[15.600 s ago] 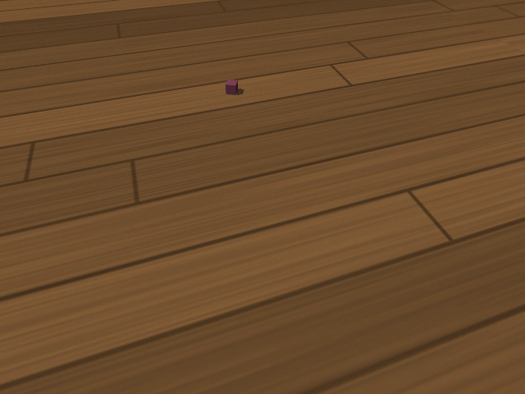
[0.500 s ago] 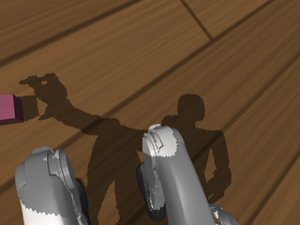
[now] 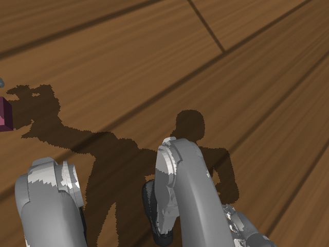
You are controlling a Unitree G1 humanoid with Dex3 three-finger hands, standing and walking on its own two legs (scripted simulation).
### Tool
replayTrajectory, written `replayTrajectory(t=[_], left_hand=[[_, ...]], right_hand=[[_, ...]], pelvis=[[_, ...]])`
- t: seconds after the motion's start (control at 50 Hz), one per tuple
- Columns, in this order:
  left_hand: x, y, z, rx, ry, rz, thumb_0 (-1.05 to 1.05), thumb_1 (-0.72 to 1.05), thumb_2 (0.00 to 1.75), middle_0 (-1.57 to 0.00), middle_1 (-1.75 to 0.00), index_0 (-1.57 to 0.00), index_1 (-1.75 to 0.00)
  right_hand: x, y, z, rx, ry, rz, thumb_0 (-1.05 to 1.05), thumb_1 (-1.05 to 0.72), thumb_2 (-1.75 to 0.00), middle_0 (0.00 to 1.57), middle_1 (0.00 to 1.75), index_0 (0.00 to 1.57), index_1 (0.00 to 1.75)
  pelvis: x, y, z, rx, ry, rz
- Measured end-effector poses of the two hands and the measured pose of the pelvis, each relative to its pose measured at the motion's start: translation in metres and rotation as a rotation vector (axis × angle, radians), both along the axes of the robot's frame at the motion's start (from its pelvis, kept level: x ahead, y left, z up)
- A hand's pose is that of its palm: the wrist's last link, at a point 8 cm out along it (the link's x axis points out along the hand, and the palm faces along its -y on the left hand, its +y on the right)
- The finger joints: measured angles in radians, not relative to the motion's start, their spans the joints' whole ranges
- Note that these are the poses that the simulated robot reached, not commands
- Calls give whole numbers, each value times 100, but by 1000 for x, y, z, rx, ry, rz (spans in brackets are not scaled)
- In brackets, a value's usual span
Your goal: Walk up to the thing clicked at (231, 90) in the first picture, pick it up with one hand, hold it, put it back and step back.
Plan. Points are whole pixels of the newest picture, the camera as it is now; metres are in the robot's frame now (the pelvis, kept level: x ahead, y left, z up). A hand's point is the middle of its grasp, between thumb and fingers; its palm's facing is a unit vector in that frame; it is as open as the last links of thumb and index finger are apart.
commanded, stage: rest palm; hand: left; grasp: from above
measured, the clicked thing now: out of the picture +0.45 +0.34 -0.27
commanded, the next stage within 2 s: close in 1.04 s
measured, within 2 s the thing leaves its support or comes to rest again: neither
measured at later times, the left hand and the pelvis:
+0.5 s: hand out of the picture +0.42 +0.33 -0.23, palm faces -0.49 -0.10 -0.87, open 14.4 cm; pelvis +0.01 +0.00 -0.01, yaw -2 degrees
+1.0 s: hand out of the picture +0.43 +0.33 -0.24, palm faces -0.48 -0.11 -0.87, open 14.4 cm; pelvis +0.01 +0.00 -0.01, yaw -3 degrees
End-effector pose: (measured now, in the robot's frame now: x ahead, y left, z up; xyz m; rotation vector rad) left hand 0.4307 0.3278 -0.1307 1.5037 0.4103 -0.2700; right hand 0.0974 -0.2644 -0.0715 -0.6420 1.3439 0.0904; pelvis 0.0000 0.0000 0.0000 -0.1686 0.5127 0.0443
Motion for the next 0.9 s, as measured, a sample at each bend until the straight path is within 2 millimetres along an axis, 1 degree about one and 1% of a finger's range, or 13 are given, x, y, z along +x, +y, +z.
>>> replayTrajectory(t=[0.1,0.22,0.3,0.38,0.5,0.62,0.72,0.82,0.9], left_hand=[[6,-2,-10,28,21,58,0,-51,102,-9,-100,-8,-99],[11,-3,-20,19,65,81,0,-52,101,-8,-99,-8,-98],[10,-3,-26,-3,88,76,0,-53,101,-8,-98,-8,-98],[6,-1,-31,-24,96,74,0,-54,103,-9,-96,-7,-97],[3,2,-38,-28,84,44,0,-56,106,-9,-94,-6,-96],[3,-1,-41,-23,44,20,0,-57,108,-9,-93,-6,-96],[5,-4,-43,-13,30,24,0,-56,109,-9,-94,-6,-96],[6,-2,-48,-8,43,60,0,-56,108,-9,-93,-6,-96],[6,2,-51,-5,49,91,0,-56,107,-9,-93,-6,-96]], right_hand=[[-17,5,-7,30,19,-13,0,-90,-90,20,30,20,30],[-39,13,-13,66,70,-46,0,-90,-90,20,30,20,30],[-44,18,-13,78,98,-50,0,-90,-90,20,30,20,30],[-41,17,-10,72,102,-31,0,-90,-90,20,30,20,30],[-29,9,-4,39,91,22,0,-90,-90,20,30,20,30],[-15,4,-1,23,78,77,0,-90,-90,20,30,20,30],[-6,6,0,32,56,105,0,-90,-90,20,30,20,30],[-2,9,-1,53,35,117,0,-90,-90,20,30,20,30],[-4,10,-3,61,43,110,0,-90,-90,20,30,20,30]], pelvis=[[0,1,-5,0,-2,-8],[3,2,-8,-4,-3,-15],[5,2,-7,-7,-2,-18],[6,2,-6,-12,-10,-22],[6,2,-8,-17,-24,-24],[6,3,-10,-24,-33,-26],[7,4,-11,-29,-34,-27],[6,4,-12,-30,-35,-29],[7,4,-12,-30,-33,-32]])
